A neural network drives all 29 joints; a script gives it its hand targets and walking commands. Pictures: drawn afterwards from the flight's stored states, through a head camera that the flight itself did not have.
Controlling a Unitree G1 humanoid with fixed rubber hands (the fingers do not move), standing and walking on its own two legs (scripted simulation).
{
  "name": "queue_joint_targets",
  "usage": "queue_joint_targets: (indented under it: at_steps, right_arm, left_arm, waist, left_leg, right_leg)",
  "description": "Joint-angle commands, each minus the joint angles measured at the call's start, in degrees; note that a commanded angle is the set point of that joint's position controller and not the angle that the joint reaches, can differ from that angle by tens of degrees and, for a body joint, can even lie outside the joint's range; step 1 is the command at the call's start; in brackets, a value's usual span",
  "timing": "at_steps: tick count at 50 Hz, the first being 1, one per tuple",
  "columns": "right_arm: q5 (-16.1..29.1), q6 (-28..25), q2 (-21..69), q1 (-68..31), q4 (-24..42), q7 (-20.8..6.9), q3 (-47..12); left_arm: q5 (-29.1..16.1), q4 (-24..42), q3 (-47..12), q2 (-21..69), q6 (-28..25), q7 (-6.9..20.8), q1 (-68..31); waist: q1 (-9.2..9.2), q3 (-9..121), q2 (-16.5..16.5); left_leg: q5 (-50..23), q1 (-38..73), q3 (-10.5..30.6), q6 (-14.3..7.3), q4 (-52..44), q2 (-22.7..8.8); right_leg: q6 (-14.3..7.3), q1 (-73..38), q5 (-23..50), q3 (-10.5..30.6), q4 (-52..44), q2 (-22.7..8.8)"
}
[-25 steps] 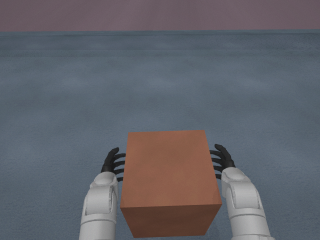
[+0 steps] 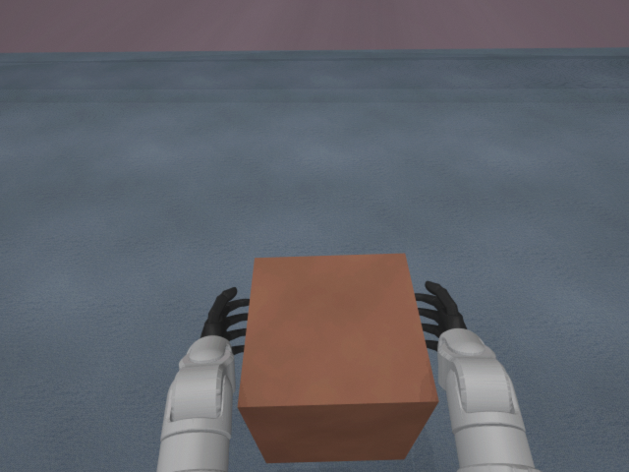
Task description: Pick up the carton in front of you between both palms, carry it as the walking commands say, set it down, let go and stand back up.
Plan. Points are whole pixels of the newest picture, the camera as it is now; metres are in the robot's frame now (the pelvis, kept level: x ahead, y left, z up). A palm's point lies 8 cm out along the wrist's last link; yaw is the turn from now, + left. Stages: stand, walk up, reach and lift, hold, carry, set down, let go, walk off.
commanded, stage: hold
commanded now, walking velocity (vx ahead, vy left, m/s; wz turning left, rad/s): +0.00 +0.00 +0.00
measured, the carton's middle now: (332, 363) +0.30 -0.01 -0.05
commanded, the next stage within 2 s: set down in 0.06 s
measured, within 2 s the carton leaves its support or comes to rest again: neither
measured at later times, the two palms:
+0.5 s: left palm (214, 351) +0.32 +0.16 -0.03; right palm (413, 329) +0.34 -0.13 -0.03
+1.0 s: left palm (243, 362) +0.40 +0.16 -0.21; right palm (398, 358) +0.39 -0.14 -0.21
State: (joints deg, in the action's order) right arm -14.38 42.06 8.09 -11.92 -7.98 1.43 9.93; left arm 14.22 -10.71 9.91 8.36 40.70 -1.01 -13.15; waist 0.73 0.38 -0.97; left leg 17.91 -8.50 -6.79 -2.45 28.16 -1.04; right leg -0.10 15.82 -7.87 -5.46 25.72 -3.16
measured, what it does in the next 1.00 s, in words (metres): lowers itself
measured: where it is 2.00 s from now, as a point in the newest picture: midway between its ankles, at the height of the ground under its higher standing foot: outside the picture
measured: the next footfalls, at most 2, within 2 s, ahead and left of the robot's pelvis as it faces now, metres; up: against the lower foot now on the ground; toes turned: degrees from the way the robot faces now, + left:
none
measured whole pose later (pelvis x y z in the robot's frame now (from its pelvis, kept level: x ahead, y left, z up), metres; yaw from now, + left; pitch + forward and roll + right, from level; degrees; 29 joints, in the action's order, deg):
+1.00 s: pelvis -0.04 -0.02 -0.14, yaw +11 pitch +40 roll +0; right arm -17.5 16.9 10.8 -42.4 -24.5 1.8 32.9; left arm 16.1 -38.7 23.3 2.6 15.6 1.0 -50.7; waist 4.8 7.6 -2.9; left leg 26.7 -84.8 4.7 0.0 72.2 6.5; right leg 2.7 87.8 -20.2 4.5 68.5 2.2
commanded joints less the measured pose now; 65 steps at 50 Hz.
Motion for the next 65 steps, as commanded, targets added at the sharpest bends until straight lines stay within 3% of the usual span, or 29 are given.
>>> queue_joint_targets:
  at_steps: [1, 2, 3, 4, 6, 10, 12, 17, 20, 22, 26, 31, 35, 38, 44, 48, 54, 65]
  right_arm:
    - [14.45, -3.06, 50.48, -24.33, 5.07, -13.8, -31.67]
    - [14.59, -3.31, 49.86, -25.0, 5.73, -14.24, -31.97]
    - [14.82, -3.41, 50.16, -25.62, 5.4, -14.38, -32.49]
    - [14.63, -3.59, 50.24, -25.88, 4.66, -14.17, -32.28]
    - [12.63, -3.82, 50.01, -27.56, 2.27, -13.9, -28.74]
    - [8.48, -5.04, 52.57, -34.6, -8.68, -13.51, -20.67]
    - [5.99, -6.1, 54.32, -39.55, -15.18, -13.6, -16.25]
    - [-0.99, -9.65, 50.01, -47.91, -24.81, -11.44, -3.98]
    - [-4.73, -13.32, 43.59, -48.76, -26.33, -9.46, 2.99]
    - [-6.01, -16.27, 40.94, -48.71, -26.58, -8.37, 5.09]
    - [-5.45, -23.33, 42.59, -49.2, -25.98, -7.21, 2.68]
    - [-1.16, -31.41, 48.99, -55.0, -22.47, -7.71, -8.07]
    - [4.05, -33.14, 51.45, -60.52, -16.39, -8.43, -17.77]
    - [6.23, -31.72, 52.32, -61.08, -14.74, -9.54, -21.13]
    - [4.66, -26.45, 52.58, -60.21, -19.93, -13.15, -16.42]
    - [3.14, -25.12, 51.12, -62.25, -22.68, -14.36, -11.97]
    - [3.52, -25.98, 48.62, -66.68, -24.05, -14.02, -9.28]
    - [8.32, -25.26, 44.56, -78.95, -22.01, -11.85, -10.08]
  left_arm:
    - [-12.28, 3.56, -28.07, 51.73, -3.27, 12.07, -21.7]
    - [-11.04, 1.84, -27.01, 51.17, -3.3, 11.74, -20.38]
    - [-11.41, 1.6, -27.24, 51.44, -3.54, 11.66, -21.15]
    - [-12.22, 1.98, -28.16, 51.96, -3.77, 11.81, -22.99]
    - [-12.19, -0.37, -28.15, 51.33, -3.93, 12.81, -27.58]
    - [-10.45, -9.97, -23.63, 50.78, -6.28, 15.82, -39.4]
    - [-7.94, -16.6, -18.75, 50.68, -8.45, 17.01, -44.88]
    - [2.26, -29.72, -1.9, 43.65, -13.55, 15.94, -50.55]
    - [7.09, -33.54, 5.27, 36.99, -16.49, 14.57, -50.3]
    - [8.03, -34.52, 6.59, 33.75, -19.1, 14.2, -50.94]
    - [5.9, -34.73, 3.04, 34.5, -25.62, 14.22, -52.67]
    - [0.5, -32.38, -8.32, 41.68, -32.9, 14.73, -56.22]
    - [-4.42, -25.67, -18.56, 44.68, -34.05, 13.89, -60.84]
    - [-6.42, -23.7, -21.96, 46.21, -32.36, 13.45, -61.55]
    - [-4.75, -28.91, -18.21, 48.99, -26.78, 14.86, -61.01]
    - [-3.9, -32.35, -14.96, 48.36, -25.58, 15.18, -62.6]
    - [-4.18, -34.17, -13.6, 46.35, -26.73, 13.59, -67.1]
    - [-7.74, -34.21, -16.5, 42.72, -25.89, 10.71, -79.49]
  waist:
    - [-1.88, 15.19, -2.04]
    - [-2.27, 14.53, -2.38]
    - [-2.19, 14.23, -0.68]
    - [-1.76, 14.55, -1.26]
    - [1.16, 11.58, -0.47]
    - [3.95, 6.07, -0.42]
    - [4.06, 5.1, 0.83]
    - [1.44, 2.94, 2.19]
    - [1.35, 4.0, 1.89]
    - [1.78, 6.73, 1.73]
    - [2.41, 16.57, 1.42]
    - [3.56, 35.48, -0.17]
    - [3.87, 56.93, -1.2]
    - [4.1, 64.31, -1.73]
    - [4.96, 56.68, -3.3]
    - [5.96, 53.7, -3.51]
    - [7.06, 57.26, -4.08]
    - [8.64, 68.65, -5.56]
  left_leg:
    - [-30.05, 0.93, 13.91, 1.57, -8.27, 3.4]
    - [-27.52, 4.35, 13.67, 1.32, -8.97, 4.01]
    - [-27.76, 5.6, 13.49, 1.52, -8.96, 4.13]
    - [-25.7, 4.34, 13.29, 1.86, -9.38, 4.09]
    - [-18.29, 4.62, 12.69, 1.92, -9.75, 4.55]
    - [1.49, -4.83, 11.93, 0.84, -10.13, 4.27]
    - [5.26, -8.77, 11.78, -0.06, -7.92, 4.56]
    - [6.98, -17.5, 10.78, -1.04, -1.36, 6.09]
    - [5.27, -22.55, 10.53, -1.09, 2.6, 6.99]
    - [3.38, -26.31, 10.28, -0.91, 5.53, 7.56]
    - [-1.56, -32.3, 9.83, -0.47, 10.94, 8.81]
    - [-8.4, -39.76, 9.74, 1.37, 18.26, 10.03]
    - [-16.18, -41.95, 9.06, 2.71, 25.01, 10.58]
    - [-18.06, -44.56, 8.99, 3.22, 29.03, 10.69]
    - [-11.01, -52.19, 8.63, 3.51, 33.15, 10.75]
    - [-9.31, -58.54, 8.46, 3.59, 35.96, 10.86]
    - [-10.48, -64.98, 8.07, 4.01, 41.98, 11.29]
    - [-6.57, -71.14, 5.79, 4.55, 53.59, 12.59]
  right_leg:
    - [-1.31, -21.69, 17.55, 9.56, -1.1, 8.75]
    - [-0.32, -18.89, 15.86, 9.43, -1.72, 8.94]
    - [0.02, -18.2, 15.34, 9.24, -2.41, 9.55]
    - [-0.3, -19.77, 14.13, 9.29, -2.57, 9.6]
    - [-0.25, -16.4, 9.03, 8.67, -3.39, 9.72]
    - [-0.12, -15.69, -3.5, 8.1, -2.58, 8.92]
    - [0.16, -15.37, -7.34, 8.3, -1.65, 8.42]
    - [0.73, -11.42, -12.66, 8.96, 0.88, 7.81]
    - [1.08, -6.17, -9.76, 9.03, 4.33, 7.99]
    - [1.3, -2.67, -6.47, 8.88, 7.16, 8.25]
    - [1.41, 2.05, 1.78, 8.78, 13.02, 8.74]
    - [1.77, 4.61, 11.78, 8.0, 22.68, 9.54]
    - [2.25, 5.73, 19.99, 6.74, 30.67, 10.17]
    - [2.48, 11.6, 20.14, 5.91, 35.03, 10.38]
    - [2.54, 31.23, 8.61, 4.16, 38.4, 10.72]
    - [2.36, 39.47, 6.49, 3.41, 41.35, 10.82]
    - [2.87, 47.75, 7.61, 2.53, 47.59, 10.96]
    - [4.5, 54.24, 6.47, 0.44, 58.59, 11.32]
